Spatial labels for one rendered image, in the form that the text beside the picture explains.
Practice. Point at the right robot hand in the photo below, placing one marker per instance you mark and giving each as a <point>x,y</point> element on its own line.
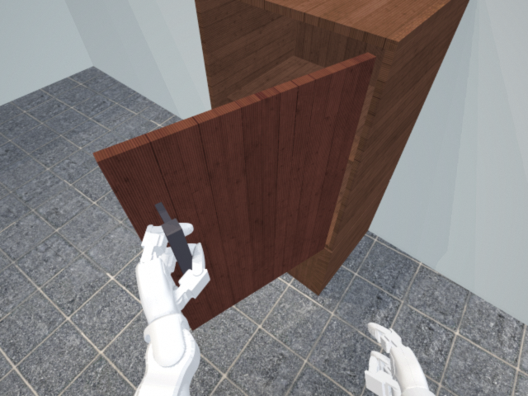
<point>390,377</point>

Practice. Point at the left robot hand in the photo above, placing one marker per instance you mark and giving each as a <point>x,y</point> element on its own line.
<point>153,274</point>

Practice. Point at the cupboard door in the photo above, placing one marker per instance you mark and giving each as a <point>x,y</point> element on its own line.
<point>258,178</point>

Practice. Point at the handle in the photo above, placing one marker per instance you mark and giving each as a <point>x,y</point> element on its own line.
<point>176,239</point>

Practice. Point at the left robot forearm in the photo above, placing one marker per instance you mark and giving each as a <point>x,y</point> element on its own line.
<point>172,357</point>

